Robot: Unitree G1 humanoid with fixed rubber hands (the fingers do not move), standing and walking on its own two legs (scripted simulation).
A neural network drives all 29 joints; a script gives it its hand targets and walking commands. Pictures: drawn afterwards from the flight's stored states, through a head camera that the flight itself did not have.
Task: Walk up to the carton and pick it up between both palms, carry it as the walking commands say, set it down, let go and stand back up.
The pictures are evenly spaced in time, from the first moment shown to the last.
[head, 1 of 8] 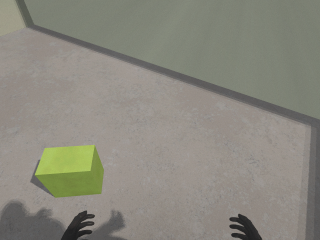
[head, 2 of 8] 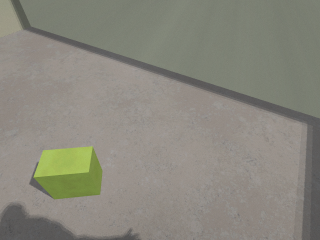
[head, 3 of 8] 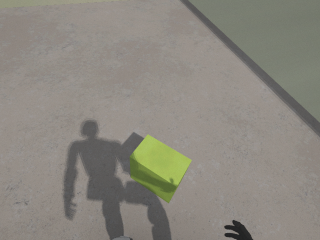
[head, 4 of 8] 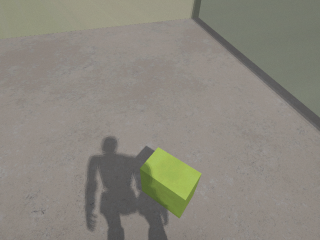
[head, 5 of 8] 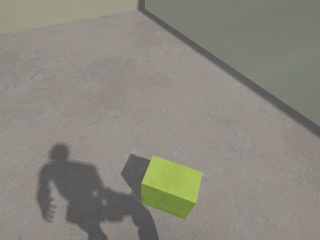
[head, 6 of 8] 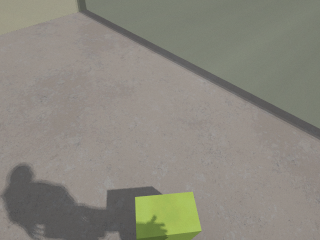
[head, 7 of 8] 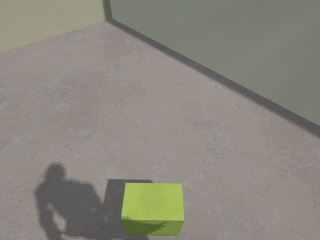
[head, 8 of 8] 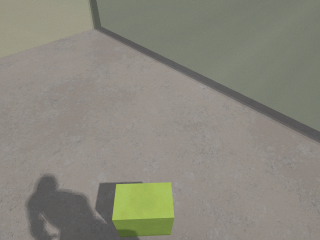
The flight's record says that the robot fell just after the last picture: no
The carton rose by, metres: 0.01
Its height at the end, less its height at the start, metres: +0.00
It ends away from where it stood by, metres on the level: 0.04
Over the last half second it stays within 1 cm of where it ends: yes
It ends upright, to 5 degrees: yes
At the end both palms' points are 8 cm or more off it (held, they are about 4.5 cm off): yes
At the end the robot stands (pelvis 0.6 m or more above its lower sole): yes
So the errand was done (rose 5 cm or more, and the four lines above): no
